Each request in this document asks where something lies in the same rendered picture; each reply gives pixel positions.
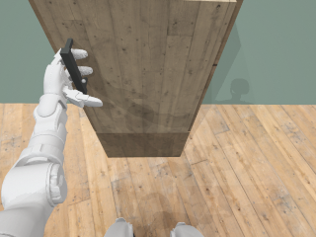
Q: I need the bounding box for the robot left hand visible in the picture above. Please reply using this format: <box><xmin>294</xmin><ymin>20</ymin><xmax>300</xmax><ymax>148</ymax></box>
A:
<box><xmin>43</xmin><ymin>48</ymin><xmax>103</xmax><ymax>108</ymax></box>

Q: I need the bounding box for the robot left thigh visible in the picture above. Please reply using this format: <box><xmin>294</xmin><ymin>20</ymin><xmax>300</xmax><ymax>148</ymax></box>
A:
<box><xmin>104</xmin><ymin>221</ymin><xmax>133</xmax><ymax>237</ymax></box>

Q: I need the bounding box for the cupboard door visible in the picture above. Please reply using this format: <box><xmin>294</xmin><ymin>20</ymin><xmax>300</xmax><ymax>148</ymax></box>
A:
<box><xmin>34</xmin><ymin>0</ymin><xmax>237</xmax><ymax>133</ymax></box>

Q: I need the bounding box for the robot left forearm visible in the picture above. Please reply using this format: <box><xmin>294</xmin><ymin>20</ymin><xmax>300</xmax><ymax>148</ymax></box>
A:
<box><xmin>1</xmin><ymin>94</ymin><xmax>68</xmax><ymax>208</ymax></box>

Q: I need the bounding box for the robot left shin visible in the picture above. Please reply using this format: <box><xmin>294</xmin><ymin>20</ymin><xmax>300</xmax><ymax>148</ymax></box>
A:
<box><xmin>115</xmin><ymin>217</ymin><xmax>126</xmax><ymax>223</ymax></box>

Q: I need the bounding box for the handle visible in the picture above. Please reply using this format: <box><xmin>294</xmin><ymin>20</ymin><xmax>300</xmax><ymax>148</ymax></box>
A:
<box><xmin>59</xmin><ymin>38</ymin><xmax>88</xmax><ymax>95</ymax></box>

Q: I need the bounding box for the left robot upper arm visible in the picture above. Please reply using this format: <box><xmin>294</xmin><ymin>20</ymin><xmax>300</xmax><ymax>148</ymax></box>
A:
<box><xmin>0</xmin><ymin>162</ymin><xmax>68</xmax><ymax>237</ymax></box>

